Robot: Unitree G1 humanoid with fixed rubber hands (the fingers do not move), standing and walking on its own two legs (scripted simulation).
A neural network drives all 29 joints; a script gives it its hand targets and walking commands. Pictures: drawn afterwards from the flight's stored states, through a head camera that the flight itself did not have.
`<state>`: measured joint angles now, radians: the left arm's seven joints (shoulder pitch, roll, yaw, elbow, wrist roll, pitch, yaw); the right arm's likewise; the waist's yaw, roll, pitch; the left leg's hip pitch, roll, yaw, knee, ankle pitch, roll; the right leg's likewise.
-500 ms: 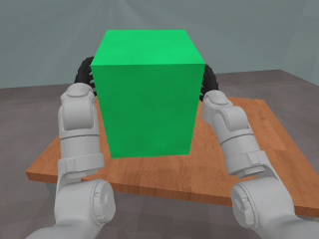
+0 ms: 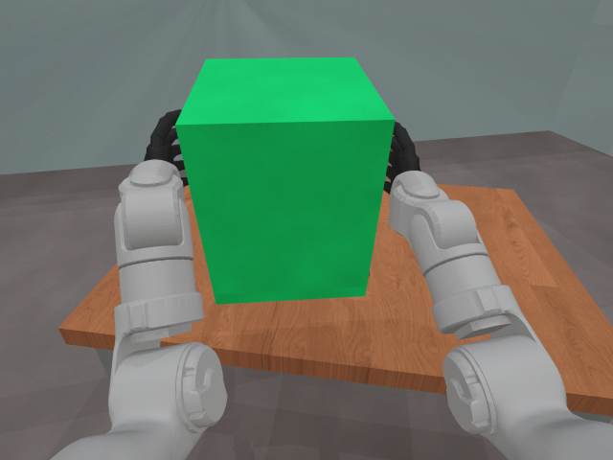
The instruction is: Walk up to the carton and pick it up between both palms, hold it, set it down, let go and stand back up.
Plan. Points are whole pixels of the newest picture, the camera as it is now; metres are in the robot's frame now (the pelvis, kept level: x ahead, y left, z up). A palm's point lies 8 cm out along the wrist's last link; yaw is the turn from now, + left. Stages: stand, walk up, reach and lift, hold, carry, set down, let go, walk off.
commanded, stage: hold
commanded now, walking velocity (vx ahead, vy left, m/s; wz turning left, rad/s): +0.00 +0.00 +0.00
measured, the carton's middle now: (286, 178) +0.40 +0.00 +0.26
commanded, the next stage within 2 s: none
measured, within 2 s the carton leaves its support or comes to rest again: neither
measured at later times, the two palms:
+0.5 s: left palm (161, 168) +0.36 +0.15 +0.29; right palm (400, 178) +0.35 -0.14 +0.27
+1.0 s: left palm (158, 170) +0.37 +0.15 +0.29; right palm (395, 176) +0.35 -0.14 +0.27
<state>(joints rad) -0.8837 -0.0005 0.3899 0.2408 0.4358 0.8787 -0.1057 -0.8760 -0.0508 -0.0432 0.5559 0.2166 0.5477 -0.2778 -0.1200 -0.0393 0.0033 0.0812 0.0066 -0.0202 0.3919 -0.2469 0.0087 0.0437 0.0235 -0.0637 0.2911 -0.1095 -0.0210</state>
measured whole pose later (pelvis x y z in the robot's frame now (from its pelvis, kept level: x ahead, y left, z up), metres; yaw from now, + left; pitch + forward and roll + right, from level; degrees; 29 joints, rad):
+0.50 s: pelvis -0.01 -0.01 +0.00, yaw +2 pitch -11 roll -1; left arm -0.96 0.05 0.42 0.38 0.41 0.81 -0.12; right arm -0.92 0.00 -0.10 0.61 0.14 0.52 -0.29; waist -0.12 -0.05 -0.02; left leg 0.02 0.00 -0.05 0.38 -0.21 -0.01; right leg -0.02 0.02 -0.09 0.30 -0.10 -0.04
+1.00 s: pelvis +0.01 +0.00 +0.00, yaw +1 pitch -12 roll -2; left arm -0.88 0.02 0.36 0.24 0.42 0.88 -0.11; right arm -0.86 -0.05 -0.03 0.53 0.24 0.54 -0.30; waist -0.14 -0.06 -0.01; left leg 0.08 0.00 -0.02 0.39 -0.26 0.02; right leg 0.05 0.02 -0.06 0.28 -0.12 -0.01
